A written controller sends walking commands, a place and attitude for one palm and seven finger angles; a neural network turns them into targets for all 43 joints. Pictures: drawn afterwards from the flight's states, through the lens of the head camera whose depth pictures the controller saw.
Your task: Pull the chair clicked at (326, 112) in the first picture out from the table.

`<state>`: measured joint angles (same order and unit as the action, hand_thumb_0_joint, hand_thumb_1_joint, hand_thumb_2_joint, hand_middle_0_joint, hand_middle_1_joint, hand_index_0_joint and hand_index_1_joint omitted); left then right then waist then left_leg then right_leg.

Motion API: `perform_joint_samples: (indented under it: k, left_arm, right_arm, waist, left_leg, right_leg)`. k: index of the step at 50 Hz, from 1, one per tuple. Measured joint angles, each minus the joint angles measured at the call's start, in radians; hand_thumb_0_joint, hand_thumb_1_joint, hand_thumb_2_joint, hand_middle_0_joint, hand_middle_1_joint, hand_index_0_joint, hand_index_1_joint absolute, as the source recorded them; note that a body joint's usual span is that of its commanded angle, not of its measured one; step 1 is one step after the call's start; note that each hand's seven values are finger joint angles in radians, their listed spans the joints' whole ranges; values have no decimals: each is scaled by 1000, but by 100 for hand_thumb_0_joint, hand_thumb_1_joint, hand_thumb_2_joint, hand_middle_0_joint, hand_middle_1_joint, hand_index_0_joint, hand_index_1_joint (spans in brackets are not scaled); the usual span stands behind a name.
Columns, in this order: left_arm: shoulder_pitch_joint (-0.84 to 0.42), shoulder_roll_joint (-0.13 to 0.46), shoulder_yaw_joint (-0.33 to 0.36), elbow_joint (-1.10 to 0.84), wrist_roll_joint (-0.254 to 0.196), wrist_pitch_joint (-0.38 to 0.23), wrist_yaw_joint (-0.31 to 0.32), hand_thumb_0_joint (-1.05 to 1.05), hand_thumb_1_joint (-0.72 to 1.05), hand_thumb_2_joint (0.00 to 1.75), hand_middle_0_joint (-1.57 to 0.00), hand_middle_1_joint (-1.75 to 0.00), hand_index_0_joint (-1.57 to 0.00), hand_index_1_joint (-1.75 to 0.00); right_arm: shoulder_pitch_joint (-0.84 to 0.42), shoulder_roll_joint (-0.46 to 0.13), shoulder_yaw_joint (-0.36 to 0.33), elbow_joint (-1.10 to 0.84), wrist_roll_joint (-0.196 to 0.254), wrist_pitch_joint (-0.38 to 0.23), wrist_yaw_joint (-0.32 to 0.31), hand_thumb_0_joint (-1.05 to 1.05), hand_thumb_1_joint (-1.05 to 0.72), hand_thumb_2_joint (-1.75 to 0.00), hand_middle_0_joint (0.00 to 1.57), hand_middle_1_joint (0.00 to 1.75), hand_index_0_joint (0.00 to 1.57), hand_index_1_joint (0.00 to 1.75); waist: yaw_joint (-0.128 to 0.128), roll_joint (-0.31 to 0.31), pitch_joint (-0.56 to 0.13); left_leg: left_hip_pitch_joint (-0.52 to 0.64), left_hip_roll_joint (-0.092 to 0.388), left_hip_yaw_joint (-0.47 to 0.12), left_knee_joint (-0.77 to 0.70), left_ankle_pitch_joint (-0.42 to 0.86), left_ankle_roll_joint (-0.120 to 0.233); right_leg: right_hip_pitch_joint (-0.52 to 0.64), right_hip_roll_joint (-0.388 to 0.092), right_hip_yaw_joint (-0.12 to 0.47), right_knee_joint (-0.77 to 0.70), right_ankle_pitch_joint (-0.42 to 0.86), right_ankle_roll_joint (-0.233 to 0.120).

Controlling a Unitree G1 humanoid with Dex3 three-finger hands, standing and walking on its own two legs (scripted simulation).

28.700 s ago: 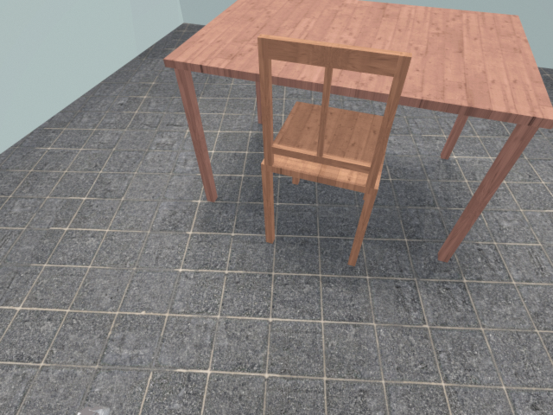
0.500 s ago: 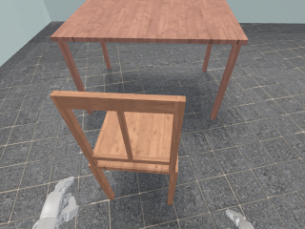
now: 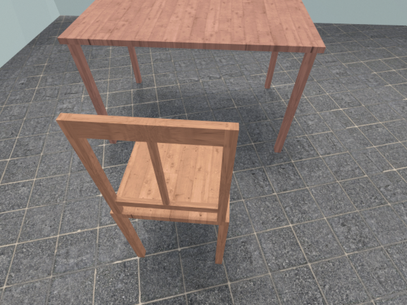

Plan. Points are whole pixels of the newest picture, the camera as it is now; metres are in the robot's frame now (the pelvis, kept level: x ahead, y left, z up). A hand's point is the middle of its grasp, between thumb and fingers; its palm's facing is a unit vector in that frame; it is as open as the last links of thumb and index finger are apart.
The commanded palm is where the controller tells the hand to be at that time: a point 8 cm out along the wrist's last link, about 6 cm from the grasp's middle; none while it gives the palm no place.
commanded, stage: let the arm hang, fingers relaxed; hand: left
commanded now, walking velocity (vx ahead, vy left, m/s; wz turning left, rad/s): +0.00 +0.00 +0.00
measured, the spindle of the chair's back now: (159, 176) +0.44 +0.15 -0.07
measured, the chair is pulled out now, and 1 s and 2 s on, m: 0.58 0.58 0.58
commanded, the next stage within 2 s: look to check the result in 0.44 s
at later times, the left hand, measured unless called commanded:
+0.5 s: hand out of the picture +0.00 +0.15 -0.17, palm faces +0.04 -0.98 -0.18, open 7.3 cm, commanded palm none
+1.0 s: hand out of the picture +0.00 +0.16 -0.17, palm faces +0.04 -0.98 -0.19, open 7.3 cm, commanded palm none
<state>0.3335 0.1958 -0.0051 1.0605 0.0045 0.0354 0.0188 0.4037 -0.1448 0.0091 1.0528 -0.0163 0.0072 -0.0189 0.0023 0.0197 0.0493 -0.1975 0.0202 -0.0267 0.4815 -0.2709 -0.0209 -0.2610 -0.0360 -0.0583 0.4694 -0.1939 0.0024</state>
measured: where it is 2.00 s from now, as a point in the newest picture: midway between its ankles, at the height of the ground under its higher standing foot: outside the picture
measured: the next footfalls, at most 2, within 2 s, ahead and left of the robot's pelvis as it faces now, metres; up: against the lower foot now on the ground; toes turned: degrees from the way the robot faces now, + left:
none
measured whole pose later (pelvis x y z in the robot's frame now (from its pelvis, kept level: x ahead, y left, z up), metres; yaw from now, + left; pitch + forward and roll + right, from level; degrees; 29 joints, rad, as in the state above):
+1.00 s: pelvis +0.00 -0.01 +0.00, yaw +0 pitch -1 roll +0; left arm 0.29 0.14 0.01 1.07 0.01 0.02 0.03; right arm 0.36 -0.10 0.01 1.08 -0.01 -0.01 -0.03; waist 0.00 0.01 0.06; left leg -0.18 0.03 -0.03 0.46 -0.26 -0.04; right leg -0.25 -0.02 -0.06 0.47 -0.20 -0.01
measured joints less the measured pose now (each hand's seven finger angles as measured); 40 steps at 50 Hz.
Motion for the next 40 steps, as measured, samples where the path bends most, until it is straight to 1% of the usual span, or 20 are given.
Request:
perform_joint_samples:
  k: [8,10,13,18,28,40]
  left_arm:
    - [-25,-61,-7,9,-1,-11,3,0,91,90,-20,-30,-20,-30]
    - [-31,-69,-6,12,5,-9,10,1,92,90,-20,-30,-20,-30]
    - [-32,-67,-1,16,4,-10,11,2,94,90,-20,-30,-20,-30]
    - [-31,-66,4,12,3,-16,9,1,93,90,-20,-30,-20,-30]
    - [-34,-64,7,11,2,-15,7,1,92,90,-20,-30,-20,-30]
    - [-41,-60,9,12,2,-16,7,0,92,90,-20,-30,-20,-30]
  right_arm:
    - [-28,45,6,16,3,-10,-4,0,-91,-90,19,30,20,30]
    - [-36,52,6,15,3,-13,-5,0,-91,-90,20,30,20,30]
    - [-47,56,4,13,1,-15,-9,0,-91,-90,20,30,20,30]
    - [-52,45,-3,15,2,-14,-12,1,-92,-90,20,30,20,30]
    - [-52,26,-9,15,1,-12,-13,0,-91,-90,19,30,20,30]
    - [-41,37,-5,21,1,-12,-11,0,-91,-90,19,30,20,30]
  waist:
    - [0,3,-7]
    - [0,0,-10]
    - [-1,-3,-12]
    - [3,-3,-11]
    - [3,-7,-2]
    - [0,-9,6]
  left_leg:
    - [10,3,3,-5,1,-6]
    - [12,5,4,-6,1,-7]
    - [15,9,4,-7,0,-10]
    - [18,12,1,-8,1,-13]
    - [17,16,0,-12,6,-16]
    - [13,16,-3,-15,9,-18]
  right_leg:
    - [2,3,3,10,-6,-6]
    - [1,5,4,12,-7,-7]
    - [4,9,4,12,-7,-10]
    - [7,11,0,11,-8,-13]
    - [7,16,-1,5,-2,-17]
    - [4,15,-4,3,-1,-18]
